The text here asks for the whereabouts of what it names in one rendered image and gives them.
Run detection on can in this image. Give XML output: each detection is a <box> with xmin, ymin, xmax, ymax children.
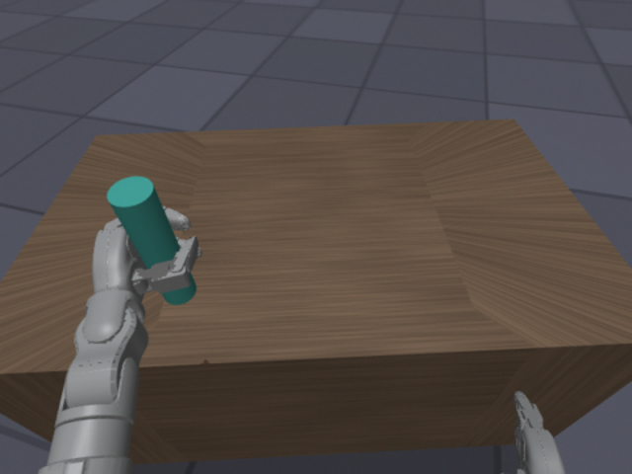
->
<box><xmin>107</xmin><ymin>176</ymin><xmax>197</xmax><ymax>305</ymax></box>

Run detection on left robot arm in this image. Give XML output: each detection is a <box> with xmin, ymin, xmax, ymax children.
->
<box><xmin>38</xmin><ymin>289</ymin><xmax>148</xmax><ymax>474</ymax></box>

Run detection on left robot hand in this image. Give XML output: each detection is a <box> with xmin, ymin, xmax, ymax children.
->
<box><xmin>92</xmin><ymin>206</ymin><xmax>202</xmax><ymax>302</ymax></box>

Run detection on right robot hand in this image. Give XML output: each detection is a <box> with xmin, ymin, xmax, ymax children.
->
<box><xmin>501</xmin><ymin>391</ymin><xmax>566</xmax><ymax>474</ymax></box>

